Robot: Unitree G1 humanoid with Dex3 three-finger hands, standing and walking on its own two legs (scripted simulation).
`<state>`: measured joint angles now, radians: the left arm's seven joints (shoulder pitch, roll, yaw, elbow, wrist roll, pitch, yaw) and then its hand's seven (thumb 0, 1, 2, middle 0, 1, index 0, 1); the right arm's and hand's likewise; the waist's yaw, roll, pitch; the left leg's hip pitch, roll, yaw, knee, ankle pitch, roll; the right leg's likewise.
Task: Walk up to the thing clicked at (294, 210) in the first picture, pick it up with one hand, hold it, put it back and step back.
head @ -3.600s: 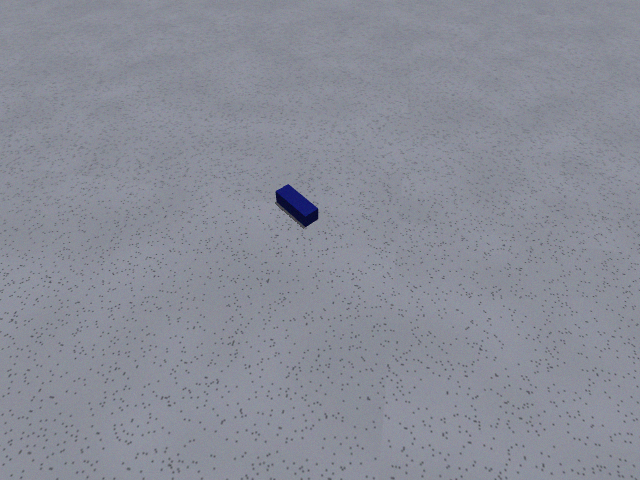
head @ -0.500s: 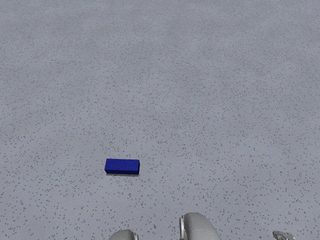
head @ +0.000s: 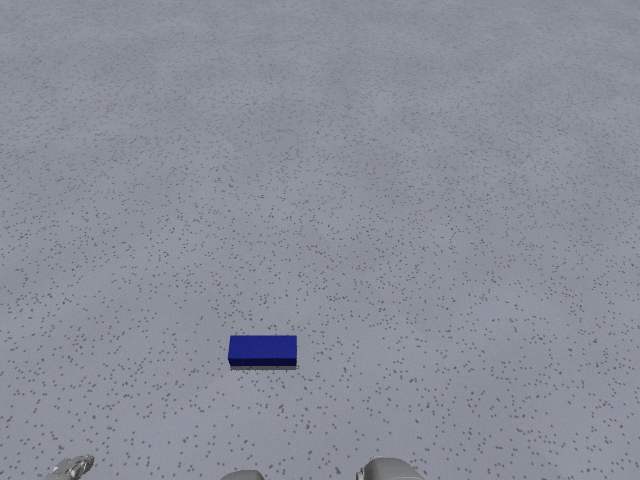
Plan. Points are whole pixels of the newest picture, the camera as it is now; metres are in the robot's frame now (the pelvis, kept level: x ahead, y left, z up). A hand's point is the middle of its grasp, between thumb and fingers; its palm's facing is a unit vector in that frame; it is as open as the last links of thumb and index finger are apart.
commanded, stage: walk up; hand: left
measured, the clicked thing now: (263, 350) +0.55 +0.14 -0.71
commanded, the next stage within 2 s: stand in 1.80 s
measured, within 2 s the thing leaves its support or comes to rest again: neither
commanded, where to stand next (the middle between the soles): +0.10 -0.05 m, yaw +0 degrees
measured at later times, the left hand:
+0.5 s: hand out of the picture +0.09 +0.21 -0.12, palm faces -0.07 -0.94 -0.34, open 7.4 cm
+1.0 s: hand out of the picture +0.13 +0.21 -0.12, palm faces -0.08 -0.94 -0.32, open 7.4 cm
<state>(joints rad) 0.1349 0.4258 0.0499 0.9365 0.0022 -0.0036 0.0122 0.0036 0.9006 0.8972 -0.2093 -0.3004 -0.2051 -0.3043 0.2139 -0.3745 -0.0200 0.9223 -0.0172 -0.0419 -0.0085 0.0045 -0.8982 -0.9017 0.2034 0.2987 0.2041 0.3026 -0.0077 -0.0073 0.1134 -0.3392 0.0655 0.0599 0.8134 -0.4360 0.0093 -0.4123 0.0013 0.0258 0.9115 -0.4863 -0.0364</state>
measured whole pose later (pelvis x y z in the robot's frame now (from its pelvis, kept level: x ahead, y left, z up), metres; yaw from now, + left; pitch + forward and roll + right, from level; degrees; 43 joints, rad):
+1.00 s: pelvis +0.01 -0.02 +0.04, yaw -4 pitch -2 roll +0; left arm 0.05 0.35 0.02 1.12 0.01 0.01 -0.02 0.00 0.90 0.90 -0.21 -0.30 -0.20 -0.30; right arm 0.10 -0.36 -0.02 1.12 -0.02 -0.03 -0.01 0.00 -0.90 -0.90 0.20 0.30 0.20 0.30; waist -0.02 -0.02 0.05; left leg -0.10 0.07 0.13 0.36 -0.22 -0.04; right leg -0.15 0.01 0.04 0.40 -0.22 0.00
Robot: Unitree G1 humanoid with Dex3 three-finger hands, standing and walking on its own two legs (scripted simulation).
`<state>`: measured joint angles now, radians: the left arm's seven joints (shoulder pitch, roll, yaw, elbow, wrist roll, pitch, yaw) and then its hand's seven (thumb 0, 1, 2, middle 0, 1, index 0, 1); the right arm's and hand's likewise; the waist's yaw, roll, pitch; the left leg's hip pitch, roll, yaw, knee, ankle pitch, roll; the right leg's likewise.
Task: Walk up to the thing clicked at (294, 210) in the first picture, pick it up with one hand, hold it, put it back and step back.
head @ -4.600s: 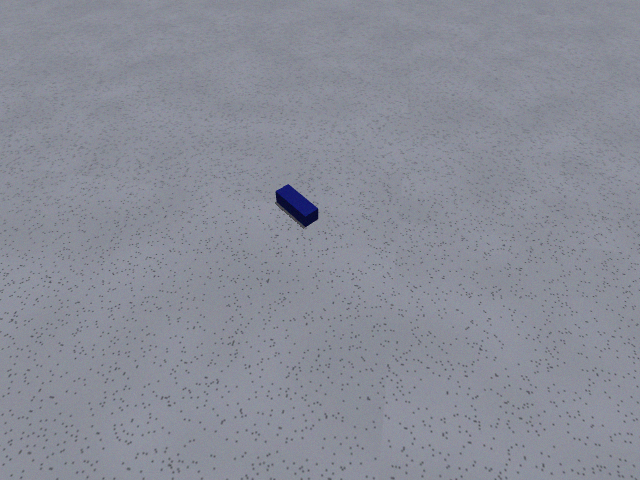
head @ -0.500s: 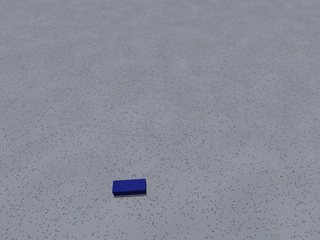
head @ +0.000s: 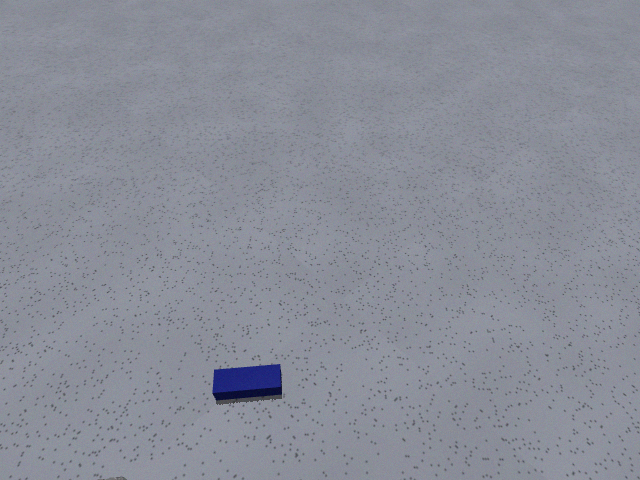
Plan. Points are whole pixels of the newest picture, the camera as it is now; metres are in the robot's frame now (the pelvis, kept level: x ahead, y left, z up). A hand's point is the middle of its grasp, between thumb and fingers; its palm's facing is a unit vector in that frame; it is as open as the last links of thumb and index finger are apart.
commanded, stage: walk up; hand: left
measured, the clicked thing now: (248, 382) +0.52 +0.20 -0.75
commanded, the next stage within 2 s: stand in 0.80 s
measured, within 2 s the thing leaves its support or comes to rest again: neither
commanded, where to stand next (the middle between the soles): +0.09 -0.02 m, yaw +4 degrees
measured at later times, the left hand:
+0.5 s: hand out of the picture +0.09 +0.25 -0.15, palm faces -0.03 -0.94 -0.33, open 7.4 cm
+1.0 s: hand out of the picture +0.10 +0.25 -0.15, palm faces -0.03 -0.94 -0.34, open 7.4 cm
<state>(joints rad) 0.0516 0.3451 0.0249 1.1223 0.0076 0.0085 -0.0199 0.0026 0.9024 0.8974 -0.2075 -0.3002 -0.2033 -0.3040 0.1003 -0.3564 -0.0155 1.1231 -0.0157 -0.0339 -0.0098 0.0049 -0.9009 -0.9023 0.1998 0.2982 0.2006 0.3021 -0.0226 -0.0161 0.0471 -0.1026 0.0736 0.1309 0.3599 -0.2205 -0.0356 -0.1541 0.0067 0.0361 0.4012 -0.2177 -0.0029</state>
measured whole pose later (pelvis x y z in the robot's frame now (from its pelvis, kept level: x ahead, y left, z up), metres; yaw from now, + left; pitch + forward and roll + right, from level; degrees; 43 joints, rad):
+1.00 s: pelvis +0.00 +0.00 +0.00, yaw +0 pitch -2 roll +0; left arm 0.07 0.34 0.00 1.12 0.00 -0.01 0.00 0.00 0.90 0.90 -0.21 -0.30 -0.20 -0.30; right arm 0.07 -0.35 -0.01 1.14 -0.01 0.00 0.00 0.00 -0.90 -0.90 0.20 0.30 0.20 0.30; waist -0.03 0.00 0.06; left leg -0.06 0.08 0.12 0.30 -0.19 -0.04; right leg -0.11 0.01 0.03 0.33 -0.19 0.00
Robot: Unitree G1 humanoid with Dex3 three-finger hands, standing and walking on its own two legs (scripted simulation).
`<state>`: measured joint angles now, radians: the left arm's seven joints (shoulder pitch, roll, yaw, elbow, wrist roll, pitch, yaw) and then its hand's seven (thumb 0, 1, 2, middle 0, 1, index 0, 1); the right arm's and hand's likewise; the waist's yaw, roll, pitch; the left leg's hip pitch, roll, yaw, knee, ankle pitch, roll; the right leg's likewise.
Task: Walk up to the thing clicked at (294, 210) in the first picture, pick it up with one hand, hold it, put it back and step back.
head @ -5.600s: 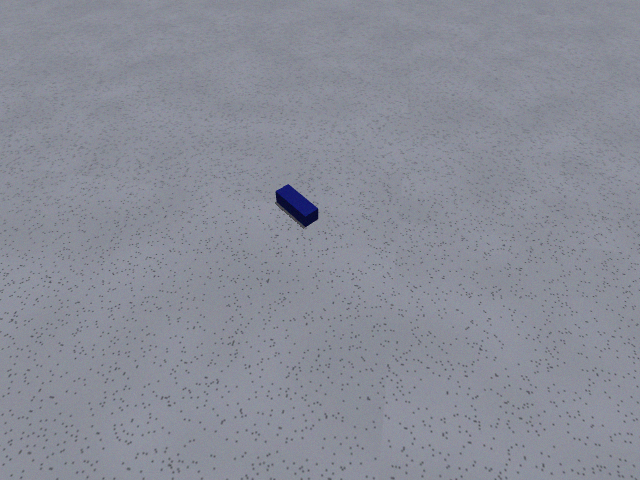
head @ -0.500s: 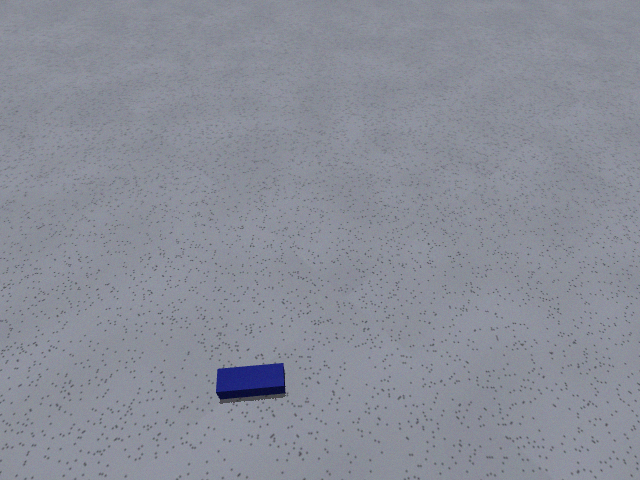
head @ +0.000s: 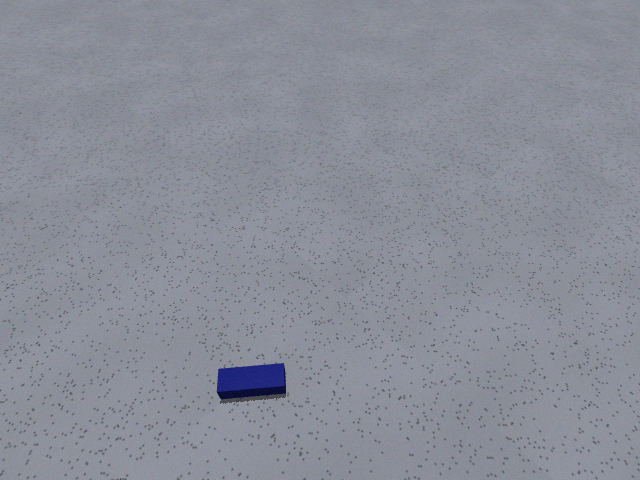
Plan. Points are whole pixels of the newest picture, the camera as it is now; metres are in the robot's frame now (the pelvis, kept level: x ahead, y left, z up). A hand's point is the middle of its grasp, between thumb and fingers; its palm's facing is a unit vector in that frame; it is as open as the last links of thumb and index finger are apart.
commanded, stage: stand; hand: left
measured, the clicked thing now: (252, 381) +0.52 +0.20 -0.75
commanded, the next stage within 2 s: none
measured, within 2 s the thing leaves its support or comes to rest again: neither
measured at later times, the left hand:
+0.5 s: hand out of the picture +0.06 +0.26 -0.16, palm faces -0.02 -0.94 -0.35, open 7.4 cm
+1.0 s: hand out of the picture +0.06 +0.26 -0.16, palm faces -0.02 -0.94 -0.35, open 7.4 cm
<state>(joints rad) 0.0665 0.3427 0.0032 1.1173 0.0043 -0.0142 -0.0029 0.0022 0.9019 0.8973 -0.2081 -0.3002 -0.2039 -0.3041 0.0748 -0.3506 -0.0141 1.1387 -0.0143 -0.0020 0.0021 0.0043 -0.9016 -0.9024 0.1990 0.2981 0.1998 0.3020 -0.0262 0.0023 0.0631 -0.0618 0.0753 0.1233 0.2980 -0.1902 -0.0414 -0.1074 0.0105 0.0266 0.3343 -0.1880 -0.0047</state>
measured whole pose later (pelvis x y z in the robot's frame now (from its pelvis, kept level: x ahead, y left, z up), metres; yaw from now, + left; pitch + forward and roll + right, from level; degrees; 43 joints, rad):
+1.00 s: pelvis -0.01 +0.01 +0.00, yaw +2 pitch -2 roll +0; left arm 0.11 0.35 -0.01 1.13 0.01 -0.02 0.00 0.00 0.90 0.90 -0.21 -0.30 -0.20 -0.30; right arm 0.10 -0.35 -0.01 1.15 -0.02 -0.01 0.01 0.00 -0.90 -0.90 0.20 0.30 0.20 0.30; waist -0.01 0.00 0.05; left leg -0.09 0.05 0.10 0.30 -0.17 -0.02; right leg -0.11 -0.01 0.01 0.32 -0.17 0.01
